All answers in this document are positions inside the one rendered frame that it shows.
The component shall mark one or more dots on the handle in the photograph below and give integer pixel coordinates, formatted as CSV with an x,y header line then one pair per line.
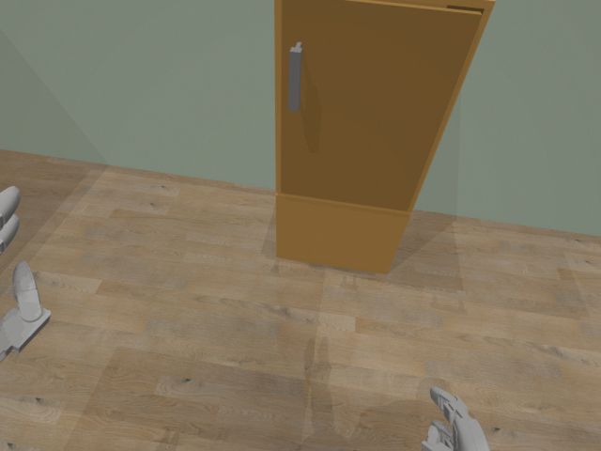
x,y
294,92

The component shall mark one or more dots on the robot right hand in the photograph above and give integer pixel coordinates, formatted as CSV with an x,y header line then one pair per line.
x,y
466,435

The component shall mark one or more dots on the cupboard door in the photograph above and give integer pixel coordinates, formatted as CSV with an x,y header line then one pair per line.
x,y
376,79

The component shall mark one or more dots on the robot left hand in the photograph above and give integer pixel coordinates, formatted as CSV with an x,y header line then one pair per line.
x,y
18,327

